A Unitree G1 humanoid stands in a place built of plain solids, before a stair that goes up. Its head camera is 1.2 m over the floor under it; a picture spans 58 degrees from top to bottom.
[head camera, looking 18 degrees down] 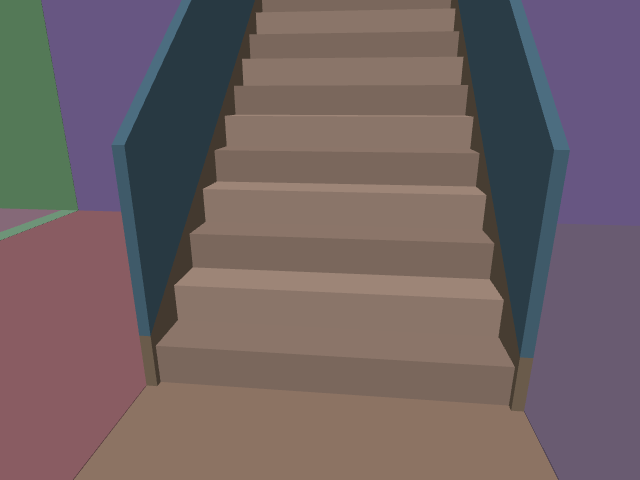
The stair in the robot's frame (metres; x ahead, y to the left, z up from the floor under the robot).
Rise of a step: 0.18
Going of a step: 0.23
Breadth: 1.50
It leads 6 degrees to the right of straight ahead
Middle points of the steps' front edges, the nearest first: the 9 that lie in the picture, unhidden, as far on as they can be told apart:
1.56 -0.03 0.19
1.79 -0.06 0.37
2.02 -0.08 0.55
2.25 -0.11 0.74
2.48 -0.13 0.92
2.71 -0.15 1.10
2.94 -0.18 1.29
3.17 -0.20 1.47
3.40 -0.23 1.65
